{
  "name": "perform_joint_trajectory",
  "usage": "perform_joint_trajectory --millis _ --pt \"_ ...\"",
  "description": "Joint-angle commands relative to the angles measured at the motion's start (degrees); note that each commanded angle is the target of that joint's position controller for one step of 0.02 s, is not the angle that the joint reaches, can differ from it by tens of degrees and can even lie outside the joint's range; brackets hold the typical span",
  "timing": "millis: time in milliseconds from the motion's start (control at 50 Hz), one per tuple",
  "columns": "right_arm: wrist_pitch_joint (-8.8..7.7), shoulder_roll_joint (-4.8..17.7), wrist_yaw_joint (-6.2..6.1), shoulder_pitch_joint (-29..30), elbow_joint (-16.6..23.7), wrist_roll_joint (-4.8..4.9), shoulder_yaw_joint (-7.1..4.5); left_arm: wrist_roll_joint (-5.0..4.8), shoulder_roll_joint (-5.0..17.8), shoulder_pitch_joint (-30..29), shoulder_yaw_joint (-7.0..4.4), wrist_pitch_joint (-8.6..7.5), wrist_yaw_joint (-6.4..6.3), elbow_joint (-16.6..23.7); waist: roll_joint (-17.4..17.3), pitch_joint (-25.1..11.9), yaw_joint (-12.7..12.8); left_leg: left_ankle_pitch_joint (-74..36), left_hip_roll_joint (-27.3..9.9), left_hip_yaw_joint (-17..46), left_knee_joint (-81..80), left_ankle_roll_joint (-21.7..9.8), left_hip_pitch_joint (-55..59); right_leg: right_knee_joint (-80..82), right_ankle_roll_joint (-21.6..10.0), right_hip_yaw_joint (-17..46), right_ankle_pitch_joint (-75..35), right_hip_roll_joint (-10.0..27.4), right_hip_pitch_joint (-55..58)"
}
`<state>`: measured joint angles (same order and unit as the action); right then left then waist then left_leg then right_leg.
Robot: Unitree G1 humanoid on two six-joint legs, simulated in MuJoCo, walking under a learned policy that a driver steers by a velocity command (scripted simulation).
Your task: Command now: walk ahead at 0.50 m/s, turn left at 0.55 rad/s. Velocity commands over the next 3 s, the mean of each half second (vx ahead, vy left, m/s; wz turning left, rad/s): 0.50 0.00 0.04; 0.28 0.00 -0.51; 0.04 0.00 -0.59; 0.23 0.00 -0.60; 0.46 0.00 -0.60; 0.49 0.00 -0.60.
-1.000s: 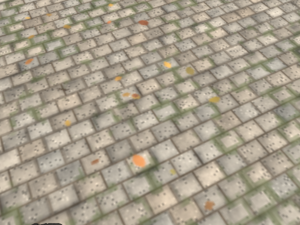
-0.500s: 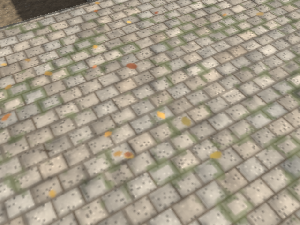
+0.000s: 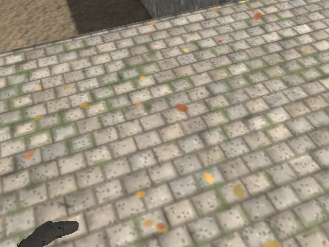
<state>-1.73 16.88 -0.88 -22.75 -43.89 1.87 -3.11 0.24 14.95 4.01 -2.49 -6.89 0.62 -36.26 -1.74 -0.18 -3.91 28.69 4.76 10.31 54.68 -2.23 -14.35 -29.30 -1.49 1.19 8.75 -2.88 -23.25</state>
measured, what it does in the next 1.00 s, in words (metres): walks ahead, turning right: left foot, then right foot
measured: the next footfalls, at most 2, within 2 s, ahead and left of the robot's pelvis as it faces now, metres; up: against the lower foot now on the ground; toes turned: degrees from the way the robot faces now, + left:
left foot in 0.40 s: +0.34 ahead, +0.17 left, +0.00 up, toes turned +1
right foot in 0.86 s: +0.54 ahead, -0.11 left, +0.00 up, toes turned -15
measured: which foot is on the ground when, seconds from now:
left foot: up 0.00-0.38, down 0.40-0.86, up 0.88-1.00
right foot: down 0.00-0.40, up 0.42-0.84, down 0.86-1.00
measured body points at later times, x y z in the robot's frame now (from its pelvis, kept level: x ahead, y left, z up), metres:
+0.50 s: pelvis +0.24 +0.05 +0.00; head +0.28 +0.06 +0.45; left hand +0.26 +0.34 -0.13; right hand +0.45 -0.19 -0.07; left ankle +0.30 +0.16 -0.73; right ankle +0.13 -0.09 -0.65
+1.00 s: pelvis +0.42 +0.00 +0.00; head +0.47 -0.04 +0.44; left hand +0.67 +0.21 -0.08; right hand +0.48 -0.31 -0.12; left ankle +0.40 +0.16 -0.64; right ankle +0.50 -0.10 -0.73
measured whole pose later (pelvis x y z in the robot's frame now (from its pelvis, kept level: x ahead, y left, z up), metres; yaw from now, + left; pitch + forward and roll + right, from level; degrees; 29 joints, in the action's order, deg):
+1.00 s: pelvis +0.42 +0.00 +0.00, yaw -18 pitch +2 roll +2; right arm -1.3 17.8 -1.3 -7.6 -42.9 -0.1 -3.5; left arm -0.2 17.4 8.6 -3.9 0.0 1.3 -35.4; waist -1.0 4.7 0.1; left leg 27.9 -0.9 1.8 68.6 2.9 -27.9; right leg -30.4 -4.5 1.6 6.1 -4.0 -26.6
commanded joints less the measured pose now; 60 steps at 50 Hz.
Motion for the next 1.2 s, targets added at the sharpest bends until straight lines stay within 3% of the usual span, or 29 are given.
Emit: perform_joint_trajectory --millis 20,40,100,160,220,280,320,360,380,400,420,440,460,500,540,620,700,780,820,840,860,880,900,920,940,960,1020,1100,1200 --pt "-0.87 8.0 -0.05 3.7 6.1 -0.31 -1.67 0.0 6.8 11.8 -2.72 0.59 -0.41 0.3 5.1 -3.4 7.7 -5.7 -7.2 -1.7 17.3 1.7 -29.8 13.0 -10.1 26.0 8.0 21.7 28.6" --pt "-0.81 7.2 0.17 5.6 6.9 -0.83 -1.82 0.14 5.8 10.1 -2.37 0.73 -0.3 -0.3 5.1 -0.5 6.6 -8.3 -8.5 -2.0 15.1 2.0 -28.9 14.4 -9.5 21.2 2.7 19.5 23.9" --pt "-0.18 3.4 0.94 5.8 7.5 -0.42 -1.26 0.25 5.4 9.7 -2.22 0.08 0.03 -2.1 7.6 0.8 4.8 -11.2 -10.2 -3.8 11.3 2.3 -24.6 18.4 -9.5 12.3 -4.6 16.3 16.8" --pt "-0.75 1.3 1.15 9.3 8.8 -1.51 -0.23 -0.39 7.8 11.1 -2.78 -0.19 0.46 -4.7 6.0 1.7 4.1 -14.7 -10.4 -5.0 1.5 2.7 -25.0 20.3 -11.9 9.5 -11.3 16.2 16.0" --pt "-2.27 0.7 2.03 15.8 9.9 -1.81 0.62 -1.5 9.5 11.4 -3.0 0.74 0.38 -5.7 5.3 2.4 5.9 -23.6 -9.8 -8.2 -12.1 2.8 -20.8 20.1 -10.9 5.6 -14.0 13.6 14.6" --pt "-3.18 1.8 2.78 21.3 11.2 -1.07 0.54 -2.06 11.7 15.8 -3.4 1.55 0.24 -7.5 5.8 2.2 7.8 -27.3 -7.4 -9.2 -19.7 3.3 -15.9 18.4 -10.1 6.6 -13.0 14.4 15.4" --pt "-3.64 3.4 3.05 22.5 12.0 -0.74 -0.02 -2.36 12.3 17.1 -3.48 2.09 0.02 -8.4 6.8 2.0 7.2 -25.9 -6.8 -8.4 -23.4 2.3 -13.5 16.4 -9.0 8.9 -11.0 15.9 17.4" --pt "-4.01 5.2 2.9 18.7 11.1 -0.76 -0.96 -2.38 12.5 16.8 -3.44 2.71 -0.34 -8.8 7.3 0.4 3.9 -25.1 -5.9 -9.0 -27.5 0.7 -5.5 12.0 -7.2 9.3 -12.4 15.8 17.3" --pt "-4.0 7.2 2.36 13.0 9.3 -1.16 -2.12 -2.07 11.3 17.1 -2.95 2.75 -0.44 -8.9 6.6 -3.1 1.1 -24.7 -5.4 -9.6 -28.8 -0.7 4.1 5.4 -5.6 7.6 -16.9 13.2 15.3" --pt "-3.92 10.5 1.61 4.2 8.1 -2.21 -3.32 -1.14 8.3 16.5 -1.72 2.52 -0.4 -7.9 3.8 -10.1 -3.2 -25.4 -12.5 -3.5 -27.1 -3.7 18.4 -8.3 -3.3 5.0 -10.2 9.8 7.7" --pt "-3.11 15.6 1.12 -1.2 7.5 -3.29 -4.53 -1.0 2.2 22.3 0.18 1.8 -0.55 -6.3 -10.7 -19.1 -2.4 -18.7 -27.9 17.9 -29.0 -11.2 37.8 -29.4 0.9 -0.8 13.4 2.5 -12.6" --pt "-2.83 11.8 1.33 -2.8 6.8 -2.91 -3.65 -2.23 5.6 22.1 -0.58 1.39 -0.65 -6.7 -12.2 -20.5 -3.4 -10.1 -29.5 28.6 -34.6 -13.3 35.6 -39.5 1.1 5.3 24.8 2.7 -18.9" --pt "-2.87 8.7 1.41 0.2 6.5 -2.18 -2.62 -3.19 9.5 18.4 -1.86 1.57 -0.64 -5.9 -8.6 -12.1 -2.8 -7.6 -27.5 21.5 -36.2 -11.4 29.3 -43.0 0.8 6.0 21.1 5.3 -22.6" --pt "-3.18 4.6 1.79 7.1 6.3 -2.04 -1.36 -2.18 8.6 14.3 -2.04 2.45 -0.85 -5.1 -5.5 -3.8 0.4 -13.4 -23.0 10.0 -39.9 -9.6 16.6 -40.2 0.9 4.2 13.5 8.6 -20.5" --pt "-3.98 3.0 1.95 10.7 5.6 -2.51 -1.22 -2.04 6.5 15.4 -2.1 4.0 -0.7 -5.6 -6.2 -0.6 3.5 -19.6 -20.9 2.7 -43.8 -8.8 8.3 -37.5 1.3 4.5 9.5 10.4 -14.9" --pt "-5.01 5.0 1.28 12.4 3.7 -2.75 -2.26 -1.26 4.4 12.1 -1.9 5.47 -0.68 -3.5 -2.6 2.8 5.1 -38.1 -20.9 -7.7 -45.8 -9.4 5.2 -30.7 2.9 4.3 2.6 10.1 -15.6" --pt "-3.73 7.5 -0.17 12.5 2.5 -2.26 -2.97 -0.65 2.7 6.2 -1.14 5.15 1.11 -1.1 -2.5 2.2 3.3 -47.1 -18.1 -17.8 -43.0 -7.1 4.5 -14.7 2.5 -0.6 -9.7 8.2 -8.4" --pt "-2.36 10.0 -0.63 11.7 1.5 -0.33 -3.89 -0.59 5.6 3.3 -2.35 5.96 2.67 1.9 -3.1 0.5 3.4 -48.1 -20.7 -18.6 -37.2 -5.3 10.3 -8.4 0.0 -1.9 -6.0 6.8 -5.9" --pt "-1.64 10.9 -0.84 12.9 1.7 0.83 -4.41 -0.19 7.8 7.0 -3.63 6.33 2.78 1.9 -3.1 -1.8 6.0 -54.0 -20.2 -19.5 -28.2 -3.7 11.3 -4.8 -2.3 -4.3 -2.6 3.9 -0.2" --pt "-1.29 9.8 -0.86 12.6 1.7 0.88 -4.13 -0.1 10.1 12.8 -4.98 6.29 2.34 0.4 -0.9 -4.8 8.7 -53.0 -17.5 -20.9 -18.5 -1.8 9.8 -0.7 -4.0 -5.3 -6.1 1.2 7.9" --pt "-1.31 8.0 -0.63 8.9 1.8 -0.97 -3.41 -0.17 15.1 17.0 -6.61 6.42 0.97 0.0 7.8 -8.2 9.8 -37.6 -13.1 -22.1 -3.3 2.3 0.7 1.2 -7.0 2.5 -28.9 5.7 19.6" --pt "-1.38 2.1 -0.02 3.8 3.4 -4.64 -1.4 0.38 19.9 14.7 -6.64 6.62 -0.16 1.9 21.5 -12.3 3.6 12.1 -3.7 -19.3 17.6 6.7 -18.7 -2.4 -16.9 24.0 -53.0 19.4 33.5" --pt "-1.59 5.2 0.65 2.1 3.0 -3.19 -1.27 0.67 18.2 13.9 -5.73 6.03 0.56 4.6 14.6 -25.0 5.8 14.2 -2.6 -5.7 26.0 6.6 -21.0 3.1 -23.7 36.7 -41.2 25.1 36.5" --pt "-1.24 8.4 0.74 8.0 3.9 -0.83 -2.09 0.34 15.0 11.6 -5.19 5.62 1.15 4.9 8.1 -20.2 7.3 7.4 -4.2 -4.7 25.9 5.6 -24.8 6.9 -21.6 32.4 -26.3 22.2 32.1" --pt "-0.8 8.0 0.13 11.0 4.4 -0.99 -2.03 -0.84 12.9 8.8 -4.62 5.54 0.99 4.5 4.9 -13.3 6.1 2.2 -6.3 -5.2 21.5 4.9 -26.3 8.1 -17.6 27.4 -16.3 18.9 25.4" --pt "-0.15 7.7 -0.71 12.2 4.0 -1.82 -2.08 -1.37 11.0 6.5 -4.0 5.91 0.51 4.6 3.4 -9.3 4.9 -1.0 -7.9 -4.9 17.2 5.0 -24.9 9.3 -15.0 24.4 -11.4 16.5 19.0" --pt "1.05 7.0 -1.21 10.9 3.7 -2.62 -2.17 0.47 11.1 3.6 -3.92 6.54 -0.5 5.8 6.7 -7.5 2.1 -5.6 -6.7 -5.9 9.5 5.2 -16.4 11.1 -13.1 19.7 -13.4 12.5 8.0" --pt "1.39 5.0 -1.51 12.7 3.9 -2.59 -1.45 -0.23 12.1 5.0 -4.46 7.1 -1.91 5.5 6.7 -8.9 3.2 -8.6 -5.3 -4.8 0.4 6.7 -15.5 10.7 -12.7 20.5 -9.0 11.5 8.1" --pt "1.25 5.0 -0.97 15.9 4.9 -2.08 -1.47 -0.28 11.9 4.5 -4.52 8.35 -2.38 5.9 9.6 -6.3 4.6 -10.6 -3.9 -4.0 -8.7 6.6 -12.6 11.6 -11.0 24.5 6.1 9.6 5.9"
Over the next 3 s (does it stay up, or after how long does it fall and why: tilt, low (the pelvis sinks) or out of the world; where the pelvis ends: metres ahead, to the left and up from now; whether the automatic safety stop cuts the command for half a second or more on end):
stays up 0.69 -0.56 0.02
